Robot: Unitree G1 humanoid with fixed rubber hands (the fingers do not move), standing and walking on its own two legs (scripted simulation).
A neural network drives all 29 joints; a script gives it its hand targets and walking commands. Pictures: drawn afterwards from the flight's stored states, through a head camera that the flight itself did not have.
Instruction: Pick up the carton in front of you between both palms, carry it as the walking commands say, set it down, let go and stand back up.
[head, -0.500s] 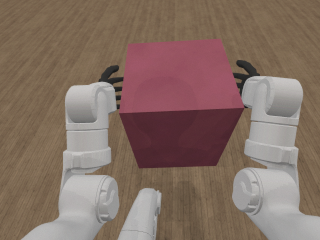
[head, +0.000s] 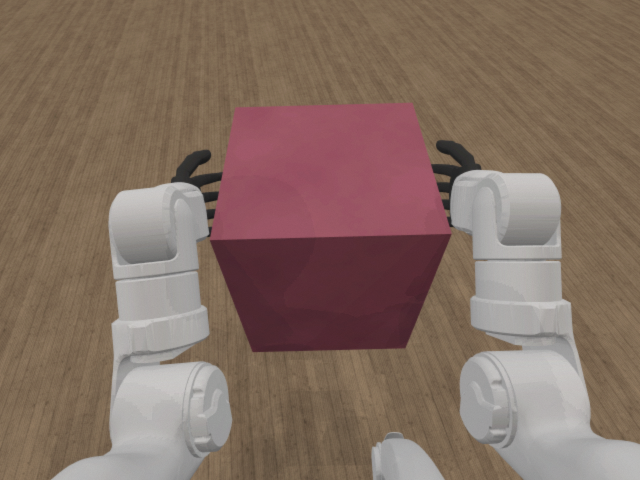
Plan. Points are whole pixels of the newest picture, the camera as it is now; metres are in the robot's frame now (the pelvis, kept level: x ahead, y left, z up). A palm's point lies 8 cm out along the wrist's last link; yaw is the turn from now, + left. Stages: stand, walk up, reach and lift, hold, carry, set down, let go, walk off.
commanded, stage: carry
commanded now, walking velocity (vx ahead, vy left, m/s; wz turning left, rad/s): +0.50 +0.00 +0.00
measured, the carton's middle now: (326, 236) +0.40 -0.01 +0.10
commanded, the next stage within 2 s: none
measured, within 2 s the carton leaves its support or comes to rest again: neither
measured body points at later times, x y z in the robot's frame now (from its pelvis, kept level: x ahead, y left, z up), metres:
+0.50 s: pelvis +0.27 -0.02 +0.02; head +0.30 -0.04 +0.47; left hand +0.64 +0.13 +0.13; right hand +0.66 -0.17 +0.13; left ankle +0.39 +0.13 -0.68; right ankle +0.23 -0.12 -0.73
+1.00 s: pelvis +0.59 +0.00 +0.02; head +0.58 +0.01 +0.47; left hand +0.87 +0.15 +0.11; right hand +0.87 -0.15 +0.11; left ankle +0.48 +0.10 -0.73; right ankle +0.72 -0.13 -0.70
